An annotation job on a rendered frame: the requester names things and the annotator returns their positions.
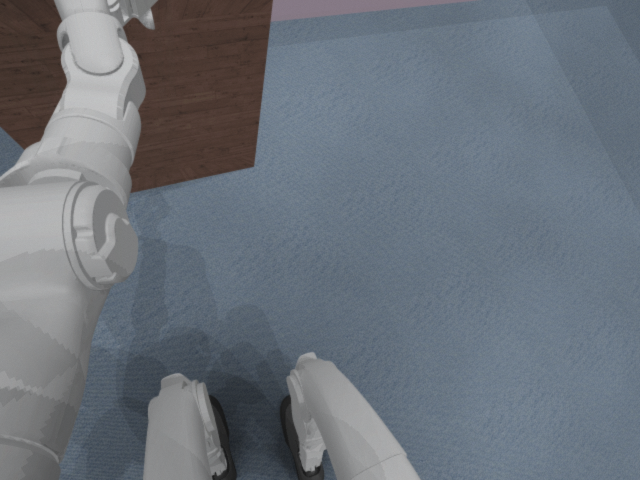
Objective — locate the robot left forearm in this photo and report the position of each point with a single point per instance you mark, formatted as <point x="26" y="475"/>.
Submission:
<point x="94" y="131"/>

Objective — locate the robot left hand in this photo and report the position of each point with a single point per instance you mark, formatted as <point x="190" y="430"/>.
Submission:
<point x="122" y="10"/>

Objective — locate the cabinet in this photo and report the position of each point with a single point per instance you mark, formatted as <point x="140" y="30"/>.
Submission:
<point x="203" y="67"/>

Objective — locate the left robot upper arm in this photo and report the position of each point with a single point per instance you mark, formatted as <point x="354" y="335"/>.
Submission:
<point x="63" y="245"/>

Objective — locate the left robot thigh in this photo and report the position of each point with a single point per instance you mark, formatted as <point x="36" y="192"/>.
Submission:
<point x="179" y="421"/>

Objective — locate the left robot shin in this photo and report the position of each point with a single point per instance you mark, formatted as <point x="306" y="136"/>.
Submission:
<point x="215" y="453"/>

